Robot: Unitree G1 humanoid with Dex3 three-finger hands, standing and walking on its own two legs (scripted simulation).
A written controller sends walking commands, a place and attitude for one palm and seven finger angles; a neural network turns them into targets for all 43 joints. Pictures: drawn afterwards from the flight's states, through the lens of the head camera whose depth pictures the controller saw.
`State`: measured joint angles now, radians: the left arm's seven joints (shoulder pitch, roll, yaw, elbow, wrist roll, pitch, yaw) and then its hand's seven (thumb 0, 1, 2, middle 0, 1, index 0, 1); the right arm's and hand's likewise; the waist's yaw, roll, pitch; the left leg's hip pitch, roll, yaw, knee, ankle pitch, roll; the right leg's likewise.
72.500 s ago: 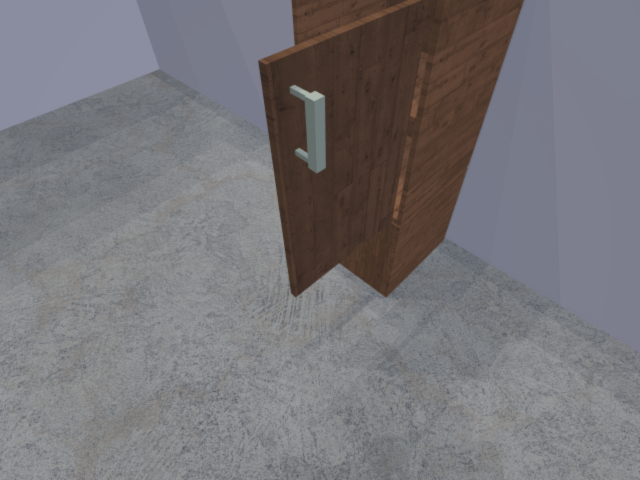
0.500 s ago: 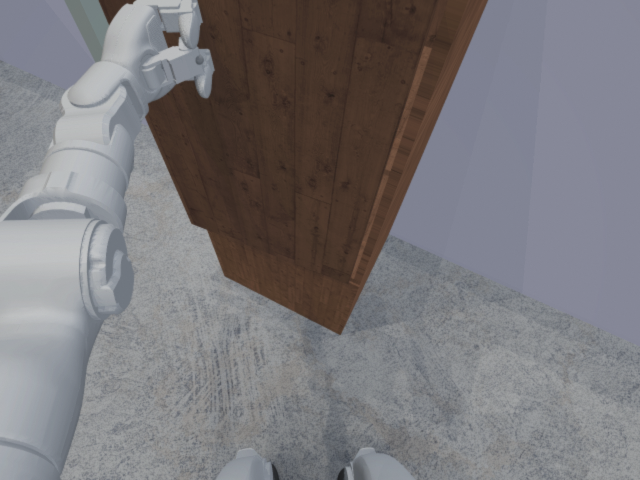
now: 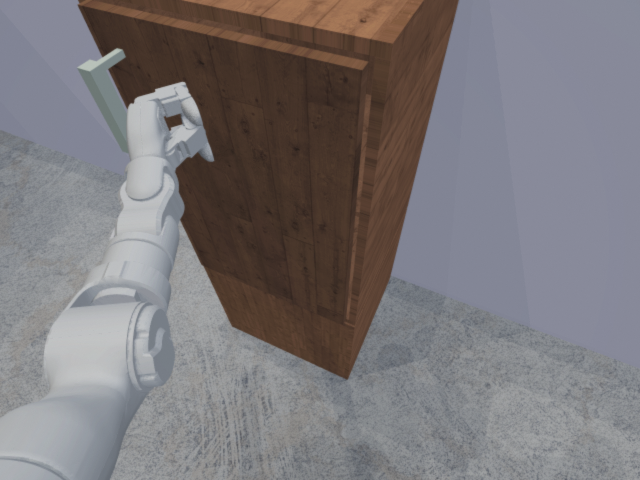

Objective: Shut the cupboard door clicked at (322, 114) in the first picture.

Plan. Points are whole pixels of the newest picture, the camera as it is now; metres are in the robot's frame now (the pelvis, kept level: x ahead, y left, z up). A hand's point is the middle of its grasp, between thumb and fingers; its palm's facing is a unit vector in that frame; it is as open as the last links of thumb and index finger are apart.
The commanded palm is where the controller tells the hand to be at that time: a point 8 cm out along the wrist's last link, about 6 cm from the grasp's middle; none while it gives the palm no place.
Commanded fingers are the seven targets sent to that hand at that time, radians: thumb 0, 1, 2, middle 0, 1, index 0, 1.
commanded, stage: pull the fist back off the door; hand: left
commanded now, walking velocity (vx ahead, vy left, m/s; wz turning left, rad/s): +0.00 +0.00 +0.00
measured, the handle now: (123, 103) +0.61 +0.22 +0.15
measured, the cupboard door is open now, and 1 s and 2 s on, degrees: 0 0 0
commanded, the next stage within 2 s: draw the hand back to the body in 0.32 s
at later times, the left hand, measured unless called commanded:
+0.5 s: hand (203, 166) +0.44 +0.10 +0.17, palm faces +0.07 -1.00 +0.02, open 3.1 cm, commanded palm +0.39 +0.16 +0.16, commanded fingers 0.00 0.90 0.90 -1.30 -1.50 -1.30 -1.50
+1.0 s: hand (88, 261) +0.31 +0.18 +0.18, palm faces +0.09 -0.99 -0.08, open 3.1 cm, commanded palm +0.27 +0.24 +0.18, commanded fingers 0.00 0.90 0.90 -1.05 -1.23 -1.05 -1.23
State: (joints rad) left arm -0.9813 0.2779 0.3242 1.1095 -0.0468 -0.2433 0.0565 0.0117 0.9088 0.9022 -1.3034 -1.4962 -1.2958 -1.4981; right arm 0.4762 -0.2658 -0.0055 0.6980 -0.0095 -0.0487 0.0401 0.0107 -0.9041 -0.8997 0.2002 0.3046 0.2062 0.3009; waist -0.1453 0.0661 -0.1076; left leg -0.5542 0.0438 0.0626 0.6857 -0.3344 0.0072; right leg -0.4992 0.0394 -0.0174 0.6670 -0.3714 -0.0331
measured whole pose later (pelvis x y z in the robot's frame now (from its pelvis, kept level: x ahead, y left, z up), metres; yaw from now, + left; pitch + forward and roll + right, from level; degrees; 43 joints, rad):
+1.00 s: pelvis -0.01 +0.01 +0.02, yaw +2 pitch -2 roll +0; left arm -0.22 0.24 0.15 0.16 -0.18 0.04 -0.07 0.01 0.90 0.90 -1.26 -1.44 -1.25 -1.44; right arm 0.19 -0.26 0.03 0.60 0.06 -0.05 -0.06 0.02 -0.91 -0.90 0.20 0.30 0.20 0.30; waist 0.01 0.06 -0.06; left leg -0.23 0.00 0.05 0.52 -0.26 0.02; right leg -0.17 0.01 -0.03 0.51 -0.31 -0.02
